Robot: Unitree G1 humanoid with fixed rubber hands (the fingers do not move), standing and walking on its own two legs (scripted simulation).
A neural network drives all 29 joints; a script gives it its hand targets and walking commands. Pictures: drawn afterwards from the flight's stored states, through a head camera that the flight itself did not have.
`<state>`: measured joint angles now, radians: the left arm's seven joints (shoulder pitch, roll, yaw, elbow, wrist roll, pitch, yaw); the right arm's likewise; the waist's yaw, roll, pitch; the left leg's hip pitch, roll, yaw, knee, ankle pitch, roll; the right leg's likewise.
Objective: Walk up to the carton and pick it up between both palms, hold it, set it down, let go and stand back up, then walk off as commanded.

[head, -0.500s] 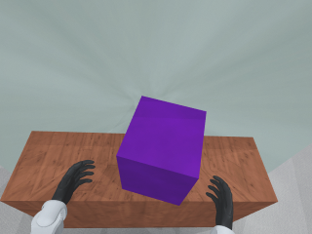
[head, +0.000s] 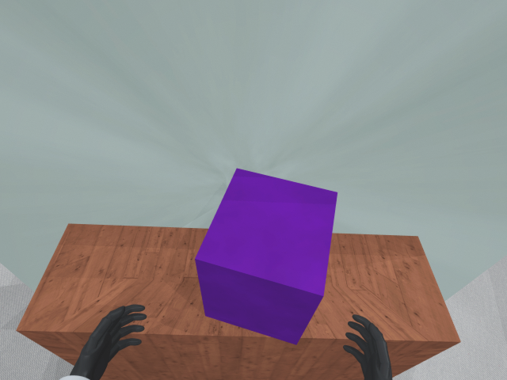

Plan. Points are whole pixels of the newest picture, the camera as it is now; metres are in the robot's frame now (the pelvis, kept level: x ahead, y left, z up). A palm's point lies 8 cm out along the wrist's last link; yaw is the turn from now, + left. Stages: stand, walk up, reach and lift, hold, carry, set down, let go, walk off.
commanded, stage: set down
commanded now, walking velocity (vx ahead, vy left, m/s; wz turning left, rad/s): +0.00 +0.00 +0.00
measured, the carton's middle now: (267, 258) +0.38 -0.02 -0.09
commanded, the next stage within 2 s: let go in 1.74 s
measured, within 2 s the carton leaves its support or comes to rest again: neither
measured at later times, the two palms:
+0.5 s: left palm (97, 371) +0.16 +0.24 -0.05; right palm out of the picture +0.15 -0.20 -0.05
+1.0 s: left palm (105, 371) +0.16 +0.23 -0.06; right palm out of the picture +0.16 -0.22 -0.06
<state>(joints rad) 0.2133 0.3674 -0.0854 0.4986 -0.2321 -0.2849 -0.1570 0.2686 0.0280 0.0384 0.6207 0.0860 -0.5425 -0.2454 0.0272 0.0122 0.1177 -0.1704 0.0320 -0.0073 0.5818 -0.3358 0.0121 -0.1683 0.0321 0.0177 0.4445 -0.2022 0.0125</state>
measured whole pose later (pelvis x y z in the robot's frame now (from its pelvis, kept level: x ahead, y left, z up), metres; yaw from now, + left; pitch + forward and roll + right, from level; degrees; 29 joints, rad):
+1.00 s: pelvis +0.03 -0.01 +0.01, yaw -1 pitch -6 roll -2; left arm 0.28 0.28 -0.03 0.52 -0.13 -0.13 -0.09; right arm 0.28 -0.09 -0.04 0.67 0.03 -0.35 -0.08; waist 0.03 0.02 0.12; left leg 0.00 0.03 0.02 0.39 -0.28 0.00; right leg -0.03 0.03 0.04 0.31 -0.18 0.01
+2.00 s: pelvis +0.02 -0.04 +0.01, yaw +1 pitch -3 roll -1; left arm 0.18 0.22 0.00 0.56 0.00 0.13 0.00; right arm 0.15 -0.19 -0.04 0.78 -0.04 -0.21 0.01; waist 0.01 0.01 0.08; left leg -0.08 0.05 -0.01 0.38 -0.26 -0.04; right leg -0.12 0.04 0.00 0.36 -0.19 -0.03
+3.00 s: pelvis +0.01 +0.00 +0.01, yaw +2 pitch -2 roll +0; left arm 0.18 0.37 -0.01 1.03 0.01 -0.01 0.00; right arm 0.14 -0.39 0.02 1.03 -0.02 -0.02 0.01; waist 0.02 0.00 0.03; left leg -0.13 -0.03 -0.01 0.37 -0.22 0.02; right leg -0.17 -0.04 0.00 0.37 -0.17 0.03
